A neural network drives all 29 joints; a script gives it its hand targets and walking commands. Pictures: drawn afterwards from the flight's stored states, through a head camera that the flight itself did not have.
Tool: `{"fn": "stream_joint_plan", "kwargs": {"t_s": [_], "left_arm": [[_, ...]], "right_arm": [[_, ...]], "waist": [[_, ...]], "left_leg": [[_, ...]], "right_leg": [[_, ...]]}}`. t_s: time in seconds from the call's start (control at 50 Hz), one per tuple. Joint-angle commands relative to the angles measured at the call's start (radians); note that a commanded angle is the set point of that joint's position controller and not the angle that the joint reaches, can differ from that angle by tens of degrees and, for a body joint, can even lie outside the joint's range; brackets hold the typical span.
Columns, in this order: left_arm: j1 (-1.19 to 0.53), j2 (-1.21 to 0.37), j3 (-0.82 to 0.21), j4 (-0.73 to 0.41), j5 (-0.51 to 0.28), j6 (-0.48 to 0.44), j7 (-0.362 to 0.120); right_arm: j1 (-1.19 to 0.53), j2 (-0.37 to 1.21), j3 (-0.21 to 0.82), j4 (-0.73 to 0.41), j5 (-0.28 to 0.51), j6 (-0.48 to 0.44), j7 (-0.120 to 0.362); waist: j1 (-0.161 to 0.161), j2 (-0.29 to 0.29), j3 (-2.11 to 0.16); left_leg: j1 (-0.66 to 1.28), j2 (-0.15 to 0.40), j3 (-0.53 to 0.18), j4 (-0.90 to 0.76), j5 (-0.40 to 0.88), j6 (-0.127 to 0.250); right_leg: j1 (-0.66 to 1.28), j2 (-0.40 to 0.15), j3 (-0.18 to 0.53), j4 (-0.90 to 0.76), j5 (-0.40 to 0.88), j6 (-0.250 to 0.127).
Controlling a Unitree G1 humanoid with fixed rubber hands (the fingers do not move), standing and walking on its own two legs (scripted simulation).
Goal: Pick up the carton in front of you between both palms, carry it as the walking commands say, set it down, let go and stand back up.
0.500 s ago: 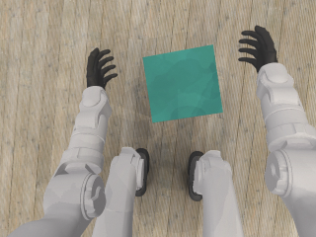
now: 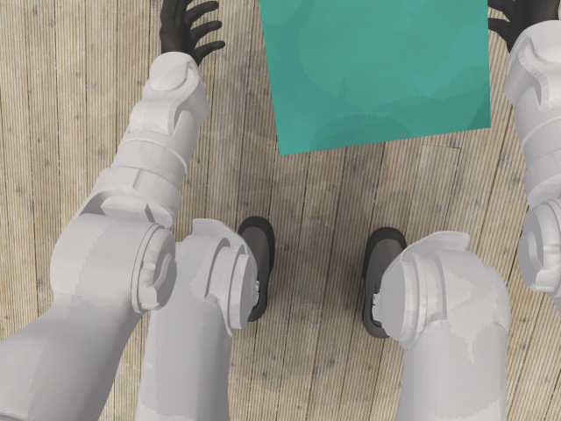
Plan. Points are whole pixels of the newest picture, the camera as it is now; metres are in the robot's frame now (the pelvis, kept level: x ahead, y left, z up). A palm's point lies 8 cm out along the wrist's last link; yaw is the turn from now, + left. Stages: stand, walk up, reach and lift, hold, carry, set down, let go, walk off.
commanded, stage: reach and lift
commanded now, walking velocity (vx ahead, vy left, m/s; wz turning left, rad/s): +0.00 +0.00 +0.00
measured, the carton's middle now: (361, 66) +0.51 -0.07 -0.26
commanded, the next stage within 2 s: none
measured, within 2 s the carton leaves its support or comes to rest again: leaves its support in 0.80 s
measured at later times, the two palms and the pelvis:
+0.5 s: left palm (206, 54) +0.52 +0.11 -0.17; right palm (512, 22) +0.53 -0.22 -0.18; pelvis +0.00 -0.01 +0.00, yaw +0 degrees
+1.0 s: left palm (212, 39) +0.52 +0.09 -0.12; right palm (526, 19) +0.52 -0.21 -0.14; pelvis +0.01 +0.00 -0.01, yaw -3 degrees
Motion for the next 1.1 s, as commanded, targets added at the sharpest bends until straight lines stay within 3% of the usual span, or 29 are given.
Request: {"fn": "stream_joint_plan", "kwargs": {"t_s": [0.0,0.12,0.16,0.32,0.46,0.5,0.56,0.62,0.7,0.82,0.88,0.9,0.92,0.98,1.02,1.08], "left_arm": [[-0.102,-0.018,-0.022,-0.034,-0.050,-0.039,-0.010],[-0.053,-0.022,-0.054,-0.056,-0.107,-0.064,-0.006],[-0.038,-0.012,-0.046,-0.038,-0.100,-0.063,-0.005],[-0.055,0.016,0.014,-0.017,-0.023,-0.074,-0.009],[-0.139,-0.095,-0.033,-0.026,-0.021,-0.087,-0.012],[-0.167,-0.153,-0.032,-0.013,-0.005,-0.093,-0.015],[-0.184,-0.211,0.029,0.013,0.080,-0.091,-0.022],[-0.366,-0.575,-0.013,-0.024,0.126,-0.067,-0.105],[-0.455,-0.778,0.017,-0.077,0.178,-0.013,-0.185],[-0.491,-0.995,-0.062,-0.199,0.136,0.024,-0.229],[-0.479,-1.089,-0.134,-0.289,0.093,0.054,-0.233],[-0.494,-1.106,-0.163,-0.335,0.079,0.055,-0.231],[-0.494,-1.124,-0.192,-0.378,0.081,0.074,-0.233],[-0.539,-1.139,-0.290,-0.555,0.071,0.115,-0.239],[-0.545,-1.142,-0.318,-0.620,0.088,0.140,-0.242],[-0.479,-1.151,-0.285,-0.578,0.153,0.180,-0.243]], "right_arm": [[-0.271,-0.133,0.009,-0.110,0.006,-0.039,-0.017],[-0.248,-0.099,0.037,-0.218,0.022,-0.044,-0.045],[-0.229,-0.076,0.041,-0.210,0.022,-0.036,-0.047],[-0.198,-0.007,0.047,-0.123,0.016,-0.028,-0.035],[-0.254,0.083,0.082,-0.088,0.019,-0.041,-0.035],[-0.286,0.172,0.109,-0.081,0.022,-0.043,-0.026],[-0.326,0.291,0.121,-0.071,-0.008,-0.034,-0.002],[-0.477,0.673,0.191,-0.101,-0.025,-0.013,0.075],[-0.466,0.903,0.150,-0.130,-0.074,0.033,0.143],[-0.484,1.103,0.179,-0.312,-0.040,0.057,0.163],[-0.472,1.169,0.225,-0.450,-0.037,0.079,0.147],[-0.438,1.213,0.232,-0.489,-0.040,0.086,0.136],[-0.438,1.221,0.241,-0.521,-0.052,0.099,0.133],[-0.372,1.304,0.248,-0.636,-0.075,0.157,0.127],[-0.331,1.347,0.243,-0.661,-0.091,0.196,0.131],[-0.270,1.409,0.228,-0.608,-0.120,0.241,0.152]], "waist": [[-0.078,-0.187,-1.132],[-0.089,-0.240,-1.254],[-0.077,-0.244,-1.209],[-0.028,-0.200,-1.036],[-0.054,-0.171,-1.031],[-0.034,-0.168,-1.024],[0.009,-0.182,-1.009],[0.008,-0.187,-1.015],[-0.017,-0.181,-1.028],[-0.066,-0.162,-1.267],[-0.089,-0.194,-1.463],[-0.110,-0.219,-1.526],[-0.086,-0.213,-1.555],[-0.098,-0.224,-1.692],[-0.094,-0.213,-1.672],[-0.053,-0.193,-1.504]], "left_leg": [[0.522,-0.018,0.034,-0.085,0.195,-0.023],[0.470,-0.035,0.064,-0.048,0.249,-0.026],[0.424,-0.037,0.071,-0.048,0.225,-0.024],[0.367,-0.027,0.068,-0.063,0.176,-0.019],[0.421,-0.041,0.048,-0.080,0.175,-0.022],[0.438,-0.052,0.047,-0.086,0.175,-0.018],[0.453,-0.065,0.051,-0.094,0.167,-0.009],[0.424,-0.095,0.052,-0.073,0.178,0.005],[0.400,-0.119,0.073,-0.049,0.164,0.009],[0.462,-0.143,0.103,-0.021,0.264,0.005],[0.466,-0.149,0.117,-0.027,0.292,-0.008],[0.489,-0.150,0.117,-0.022,0.279,-0.003],[0.457,-0.151,0.125,-0.049,0.269,-0.013],[0.462,-0.157,0.127,-0.092,0.243,-0.017],[0.470,-0.159,0.129,-0.123,0.181,-0.009],[0.488,-0.158,0.119,-0.195,0.061,0.010]], "right_leg": [[0.638,-0.012,0.004,-0.184,0.217,0.007],[0.814,0.000,-0.002,-0.156,0.337,0.013],[0.806,0.000,0.004,-0.158,0.326,0.015],[0.655,0.002,0.035,-0.184,0.243,0.014],[0.595,0.011,0.034,-0.204,0.209,0.004],[0.585,0.020,0.034,-0.207,0.193,0.002],[0.573,0.034,0.030,-0.210,0.159,0.007],[0.546,0.069,0.021,-0.196,0.174,0.001],[0.546,0.087,-0.003,-0.184,0.190,-0.003],[0.678,0.112,-0.050,-0.161,0.338,0.001],[0.867,0.118,-0.069,-0.165,0.431,0.007],[0.883,0.123,-0.079,-0.179,0.401,0.010],[0.962,0.122,-0.076,-0.186,0.427,0.012],[1.100,0.141,-0.083,-0.211,0.472,0.028],[1.081,0.147,-0.086,-0.250,0.395,0.033],[0.916,0.158,-0.093,-0.324,0.205,0.035]]}}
